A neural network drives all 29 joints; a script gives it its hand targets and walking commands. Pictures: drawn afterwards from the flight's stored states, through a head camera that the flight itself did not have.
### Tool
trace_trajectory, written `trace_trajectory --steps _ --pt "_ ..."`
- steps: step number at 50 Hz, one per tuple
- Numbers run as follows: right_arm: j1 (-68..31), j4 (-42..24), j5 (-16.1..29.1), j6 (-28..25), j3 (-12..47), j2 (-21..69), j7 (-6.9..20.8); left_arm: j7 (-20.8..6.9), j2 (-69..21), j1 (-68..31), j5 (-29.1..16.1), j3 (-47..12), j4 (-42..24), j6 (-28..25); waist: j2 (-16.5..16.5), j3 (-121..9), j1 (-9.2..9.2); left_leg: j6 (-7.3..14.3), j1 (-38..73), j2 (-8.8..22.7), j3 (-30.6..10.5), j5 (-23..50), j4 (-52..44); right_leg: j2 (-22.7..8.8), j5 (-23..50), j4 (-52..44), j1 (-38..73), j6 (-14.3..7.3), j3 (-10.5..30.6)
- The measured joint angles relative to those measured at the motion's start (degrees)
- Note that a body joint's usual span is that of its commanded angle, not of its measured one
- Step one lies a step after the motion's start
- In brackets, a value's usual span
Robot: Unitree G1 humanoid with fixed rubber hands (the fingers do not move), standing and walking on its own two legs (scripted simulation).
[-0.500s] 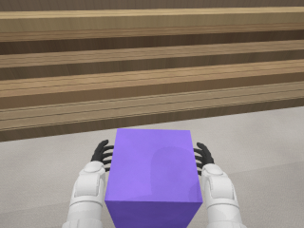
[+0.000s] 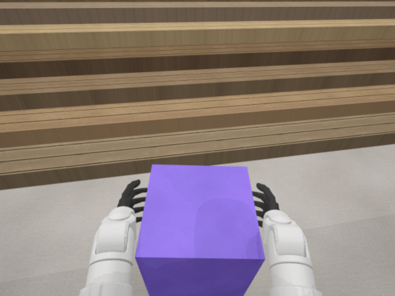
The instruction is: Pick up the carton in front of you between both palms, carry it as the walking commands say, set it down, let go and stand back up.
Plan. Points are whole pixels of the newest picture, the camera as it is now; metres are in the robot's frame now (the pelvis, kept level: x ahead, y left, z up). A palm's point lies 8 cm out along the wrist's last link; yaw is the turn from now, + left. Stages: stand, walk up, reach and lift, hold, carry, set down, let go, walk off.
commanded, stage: hold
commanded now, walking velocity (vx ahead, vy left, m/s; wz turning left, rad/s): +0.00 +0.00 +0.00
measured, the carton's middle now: (197, 234) +0.28 +0.00 -0.02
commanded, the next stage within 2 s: carry in 1.08 s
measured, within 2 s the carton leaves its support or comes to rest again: neither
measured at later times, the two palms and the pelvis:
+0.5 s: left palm (126, 212) +0.29 +0.15 +0.05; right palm (270, 215) +0.29 -0.15 +0.05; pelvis +0.00 +0.00 +0.00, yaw +0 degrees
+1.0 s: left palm (126, 213) +0.29 +0.15 +0.05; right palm (270, 216) +0.29 -0.15 +0.05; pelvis +0.00 +0.00 +0.00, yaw +0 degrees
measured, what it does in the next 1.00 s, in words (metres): stands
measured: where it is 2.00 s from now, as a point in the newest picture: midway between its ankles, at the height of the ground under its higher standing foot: outside the picture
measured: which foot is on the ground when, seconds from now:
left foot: down 0.00-1.00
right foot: down 0.00-1.00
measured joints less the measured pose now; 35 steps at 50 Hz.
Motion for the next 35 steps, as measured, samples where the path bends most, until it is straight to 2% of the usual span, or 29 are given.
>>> trace_trajectory --steps 15,35 --pt "-1.87 0.97 -0.67 -0.58 -1.58 0.46 0.31 -0.41 -0.46 -1.83 0.71 1.63 0.97 -0.62 0.07 0.57 0.01 -0.13 -1.0 0.04 0.11 -0.15 1.15 0.1 -0.18 1.2 -0.99 -0.06 -0.3" --pt "0.29 -0.86 -0.17 0.09 0.59 -0.06 -0.09 -0.2 0.08 0.37 0.37 -0.54 -0.97 0.13 0.02 0.25 -0.05 -0.01 0.21 0.21 0.25 -0.15 -0.22 0.0 -0.12 -0.36 0.33 -0.15 -0.49"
